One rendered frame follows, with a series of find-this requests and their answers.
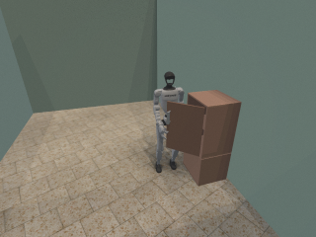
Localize right robot foot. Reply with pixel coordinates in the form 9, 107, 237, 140
156, 162, 162, 173

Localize robot right hand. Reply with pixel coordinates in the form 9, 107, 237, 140
158, 124, 169, 139

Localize robot torso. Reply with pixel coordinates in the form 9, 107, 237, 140
160, 87, 179, 125

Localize handle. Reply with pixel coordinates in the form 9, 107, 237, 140
167, 111, 170, 124

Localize left robot upper arm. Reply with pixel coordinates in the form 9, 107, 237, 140
177, 87, 185, 104

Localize right robot upper arm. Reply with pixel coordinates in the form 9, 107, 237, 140
153, 89, 162, 111

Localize cupboard door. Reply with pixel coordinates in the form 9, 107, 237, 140
166, 101, 205, 157

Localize right robot forearm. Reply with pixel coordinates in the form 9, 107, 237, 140
153, 106, 162, 126

